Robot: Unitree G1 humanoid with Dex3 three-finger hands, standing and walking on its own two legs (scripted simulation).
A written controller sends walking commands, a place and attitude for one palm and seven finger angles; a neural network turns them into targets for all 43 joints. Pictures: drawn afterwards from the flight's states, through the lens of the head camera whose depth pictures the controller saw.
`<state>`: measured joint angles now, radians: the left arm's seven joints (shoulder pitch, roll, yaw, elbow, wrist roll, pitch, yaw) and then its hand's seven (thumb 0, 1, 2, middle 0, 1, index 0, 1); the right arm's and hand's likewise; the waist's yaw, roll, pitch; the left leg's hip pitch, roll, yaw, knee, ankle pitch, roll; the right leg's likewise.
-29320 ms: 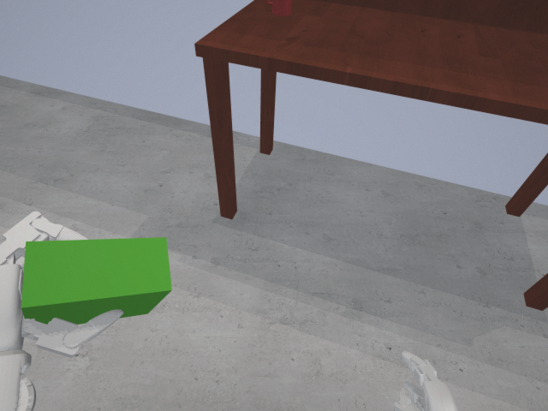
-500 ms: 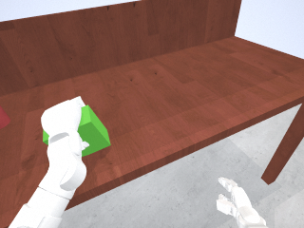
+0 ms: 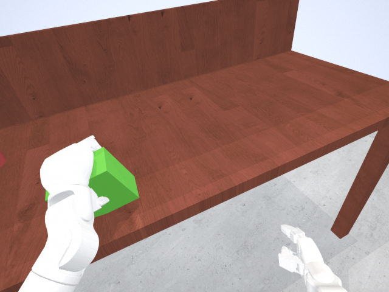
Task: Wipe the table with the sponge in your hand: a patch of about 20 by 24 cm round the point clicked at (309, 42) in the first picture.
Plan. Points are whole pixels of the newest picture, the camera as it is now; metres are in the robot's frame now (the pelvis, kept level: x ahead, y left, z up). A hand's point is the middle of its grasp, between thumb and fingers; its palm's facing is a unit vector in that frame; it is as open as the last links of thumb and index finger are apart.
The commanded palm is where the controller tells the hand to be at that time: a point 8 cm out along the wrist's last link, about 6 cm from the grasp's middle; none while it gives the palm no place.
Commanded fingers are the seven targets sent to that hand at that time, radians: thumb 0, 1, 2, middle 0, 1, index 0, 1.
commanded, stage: slide back across to the middle lane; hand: left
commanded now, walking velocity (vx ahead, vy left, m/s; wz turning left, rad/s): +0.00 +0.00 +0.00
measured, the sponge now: (102, 191) +0.28 +0.24 +0.11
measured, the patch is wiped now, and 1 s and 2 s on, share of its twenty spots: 0.95 1.00 1.00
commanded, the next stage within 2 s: wipe forward along the middle lane in 0.54 s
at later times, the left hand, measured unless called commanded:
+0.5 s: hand (48, 193) +0.21 +0.29 +0.18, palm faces +0.30 -0.19 -0.94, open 10.2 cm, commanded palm +0.17 +0.29 +0.23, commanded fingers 0.00 0.10 1.30 -1.20 -1.60 -1.20 -1.60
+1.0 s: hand (43, 186) +0.24 +0.33 +0.16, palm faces +0.16 -0.08 -0.98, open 10.2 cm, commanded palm +0.20 +0.32 +0.21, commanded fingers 0.00 0.10 1.30 -1.20 -1.60 -1.20 -1.60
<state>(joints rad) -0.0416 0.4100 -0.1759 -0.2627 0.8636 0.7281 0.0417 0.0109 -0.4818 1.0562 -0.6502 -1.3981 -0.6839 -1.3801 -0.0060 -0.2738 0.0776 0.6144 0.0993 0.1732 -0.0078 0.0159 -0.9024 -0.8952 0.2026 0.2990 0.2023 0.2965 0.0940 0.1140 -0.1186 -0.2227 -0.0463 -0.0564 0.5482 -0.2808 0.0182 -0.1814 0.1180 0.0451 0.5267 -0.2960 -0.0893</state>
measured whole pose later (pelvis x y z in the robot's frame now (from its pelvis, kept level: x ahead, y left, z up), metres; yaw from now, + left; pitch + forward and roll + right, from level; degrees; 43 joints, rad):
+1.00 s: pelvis -0.02 +0.02 +0.00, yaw +2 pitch -3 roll +0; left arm -0.16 0.55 -0.09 -0.05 0.87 0.58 -0.11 -0.02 -0.52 1.06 -0.72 -1.33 -0.75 -1.31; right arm 0.01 -0.27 0.09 0.66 0.08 0.06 -0.08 0.02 -0.90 -0.89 0.21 0.30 0.21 0.30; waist 0.12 0.12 -0.07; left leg -0.23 -0.07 -0.07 0.51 -0.22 0.04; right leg -0.18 0.09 0.03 0.50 -0.25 -0.06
